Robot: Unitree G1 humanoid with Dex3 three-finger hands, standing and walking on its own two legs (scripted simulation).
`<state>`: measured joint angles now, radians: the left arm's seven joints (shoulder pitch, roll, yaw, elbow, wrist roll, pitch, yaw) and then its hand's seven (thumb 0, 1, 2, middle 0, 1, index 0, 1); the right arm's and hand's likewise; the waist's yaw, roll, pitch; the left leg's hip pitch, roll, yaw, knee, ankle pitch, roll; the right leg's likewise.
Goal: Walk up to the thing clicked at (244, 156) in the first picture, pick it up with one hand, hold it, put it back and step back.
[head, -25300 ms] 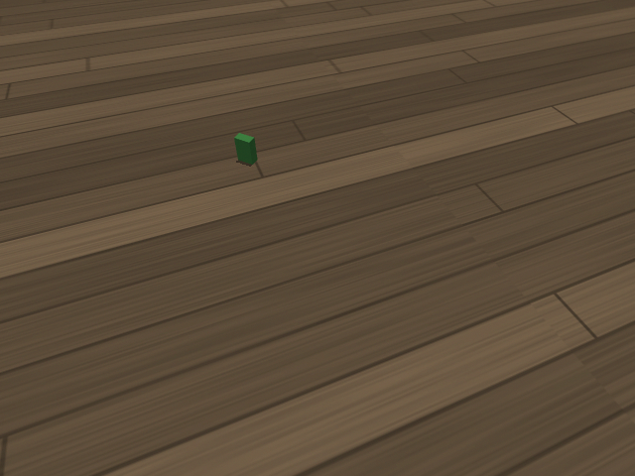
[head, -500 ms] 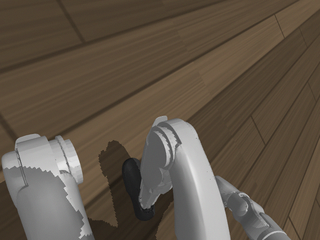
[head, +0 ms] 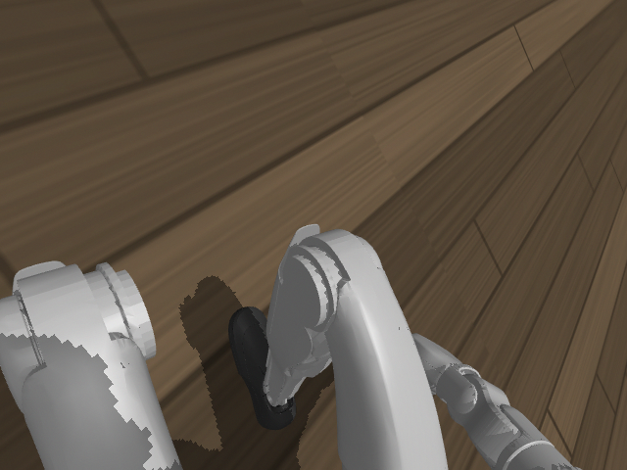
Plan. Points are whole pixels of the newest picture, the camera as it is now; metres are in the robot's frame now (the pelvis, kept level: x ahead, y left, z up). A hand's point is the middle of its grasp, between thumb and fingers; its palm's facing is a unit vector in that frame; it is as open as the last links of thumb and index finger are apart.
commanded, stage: open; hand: left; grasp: from the side
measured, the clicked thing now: out of the picture +0.43 +0.32 -0.20
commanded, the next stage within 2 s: withdraw in 0.32 s
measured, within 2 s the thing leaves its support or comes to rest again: rests again in 0.08 s
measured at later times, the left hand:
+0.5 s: hand out of the picture +0.41 +0.35 -0.18, palm faces +0.55 -0.83 +0.00, open 14.1 cm
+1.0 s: hand out of the picture +0.34 +0.41 -0.09, palm faces +0.47 -0.87 -0.11, open 16.4 cm
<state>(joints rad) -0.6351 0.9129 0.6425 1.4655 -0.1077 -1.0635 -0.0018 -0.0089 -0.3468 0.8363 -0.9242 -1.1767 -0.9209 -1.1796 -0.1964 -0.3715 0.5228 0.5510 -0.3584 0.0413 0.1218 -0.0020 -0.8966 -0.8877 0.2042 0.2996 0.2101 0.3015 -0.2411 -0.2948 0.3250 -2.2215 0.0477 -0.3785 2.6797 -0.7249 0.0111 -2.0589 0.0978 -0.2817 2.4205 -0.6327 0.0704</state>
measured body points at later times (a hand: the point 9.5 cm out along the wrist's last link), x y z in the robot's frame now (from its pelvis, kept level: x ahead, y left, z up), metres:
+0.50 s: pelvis +0.00 +0.00 +0.00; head +0.22 +0.20 +0.33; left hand +0.37 +0.39 -0.18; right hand +0.18 -0.24 -0.03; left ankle +0.08 +0.12 -0.25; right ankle +0.14 -0.12 -0.25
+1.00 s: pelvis +0.00 -0.01 +0.03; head +0.18 +0.17 +0.40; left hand +0.31 +0.45 -0.08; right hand +0.22 -0.23 -0.03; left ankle +0.08 +0.12 -0.25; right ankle +0.14 -0.12 -0.25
